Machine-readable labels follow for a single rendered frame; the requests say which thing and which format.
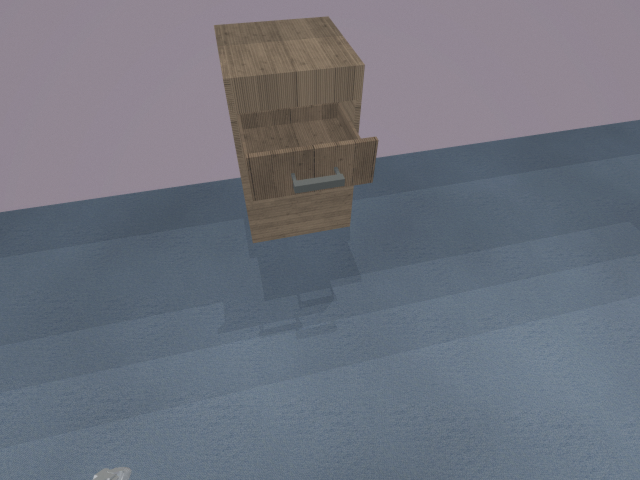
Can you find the cabinet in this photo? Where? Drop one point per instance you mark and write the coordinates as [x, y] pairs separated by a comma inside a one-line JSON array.
[[282, 64]]

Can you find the drawer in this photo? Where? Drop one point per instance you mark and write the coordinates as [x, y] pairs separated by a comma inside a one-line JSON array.
[[308, 141]]

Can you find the handle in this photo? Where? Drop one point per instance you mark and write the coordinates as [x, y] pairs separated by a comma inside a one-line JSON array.
[[318, 183]]

